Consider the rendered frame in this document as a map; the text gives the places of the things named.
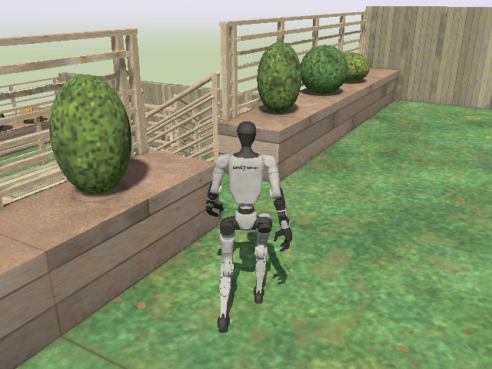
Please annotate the robot right forearm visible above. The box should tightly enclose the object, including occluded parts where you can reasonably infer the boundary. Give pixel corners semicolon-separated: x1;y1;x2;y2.
274;187;290;229

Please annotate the right robot thigh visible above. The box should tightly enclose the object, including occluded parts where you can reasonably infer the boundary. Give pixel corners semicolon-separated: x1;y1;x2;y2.
254;213;272;259

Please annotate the right robot hand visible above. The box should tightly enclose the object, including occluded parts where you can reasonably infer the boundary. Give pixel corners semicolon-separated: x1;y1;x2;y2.
274;227;292;252

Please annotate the left robot hand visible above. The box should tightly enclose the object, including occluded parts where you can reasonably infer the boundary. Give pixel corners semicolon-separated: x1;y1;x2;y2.
206;204;224;217

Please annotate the robot right upper arm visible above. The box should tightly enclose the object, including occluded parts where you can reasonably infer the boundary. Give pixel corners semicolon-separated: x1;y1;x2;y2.
262;155;281;199

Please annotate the robot left forearm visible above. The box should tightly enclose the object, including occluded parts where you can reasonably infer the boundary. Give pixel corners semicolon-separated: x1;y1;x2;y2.
206;183;218;208

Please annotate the right robot shin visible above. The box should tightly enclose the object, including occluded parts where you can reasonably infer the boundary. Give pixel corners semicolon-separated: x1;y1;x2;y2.
255;246;268;294

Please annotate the robot left upper arm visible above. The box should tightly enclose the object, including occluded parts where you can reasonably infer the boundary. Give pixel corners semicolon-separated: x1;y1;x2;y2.
210;154;231;194

